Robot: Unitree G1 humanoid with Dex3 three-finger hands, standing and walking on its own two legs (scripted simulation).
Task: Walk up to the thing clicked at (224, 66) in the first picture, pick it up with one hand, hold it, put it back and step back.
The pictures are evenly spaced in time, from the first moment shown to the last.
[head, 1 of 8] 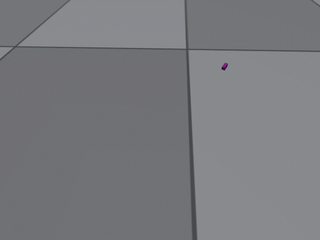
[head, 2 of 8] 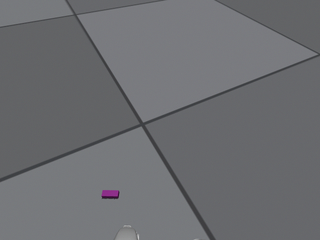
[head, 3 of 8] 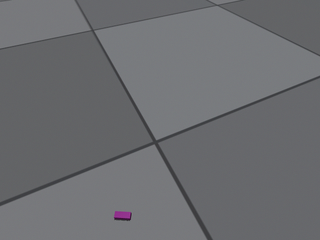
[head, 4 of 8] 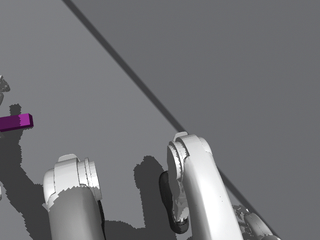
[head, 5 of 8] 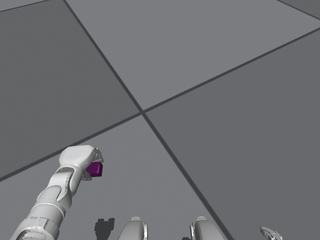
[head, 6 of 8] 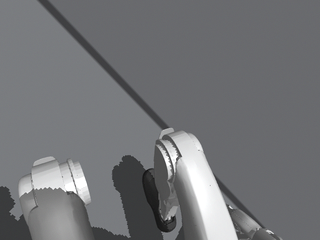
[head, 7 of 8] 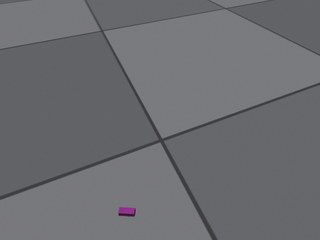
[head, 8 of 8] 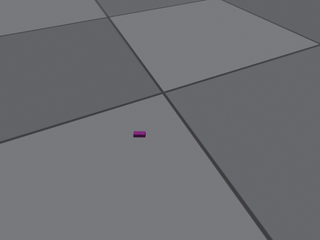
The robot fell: no
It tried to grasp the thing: yes
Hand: left
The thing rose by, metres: 0.69
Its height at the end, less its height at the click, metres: +0.00
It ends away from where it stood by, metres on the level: 0.01
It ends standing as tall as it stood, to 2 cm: yes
